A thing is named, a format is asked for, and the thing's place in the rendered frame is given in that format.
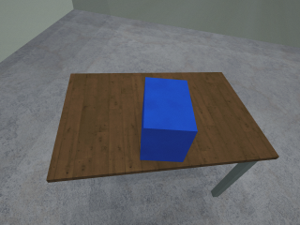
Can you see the table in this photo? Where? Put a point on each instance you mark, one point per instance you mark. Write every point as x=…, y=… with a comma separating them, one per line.
x=100, y=128

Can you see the carton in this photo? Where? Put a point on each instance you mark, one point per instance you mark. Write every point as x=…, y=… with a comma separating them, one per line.
x=168, y=120

